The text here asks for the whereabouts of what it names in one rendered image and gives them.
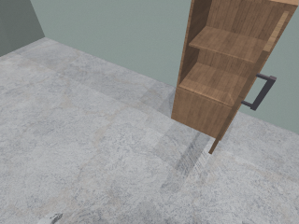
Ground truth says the handle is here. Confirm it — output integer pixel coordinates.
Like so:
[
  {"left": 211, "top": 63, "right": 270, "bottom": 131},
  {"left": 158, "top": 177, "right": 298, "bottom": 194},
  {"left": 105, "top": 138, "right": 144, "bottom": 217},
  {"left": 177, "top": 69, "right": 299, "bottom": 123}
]
[{"left": 241, "top": 73, "right": 277, "bottom": 111}]

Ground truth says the left robot hand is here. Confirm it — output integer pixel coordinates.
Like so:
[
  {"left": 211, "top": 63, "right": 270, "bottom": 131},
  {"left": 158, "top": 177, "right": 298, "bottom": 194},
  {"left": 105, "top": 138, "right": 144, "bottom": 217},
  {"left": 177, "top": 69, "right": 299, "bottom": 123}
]
[{"left": 37, "top": 211, "right": 63, "bottom": 224}]

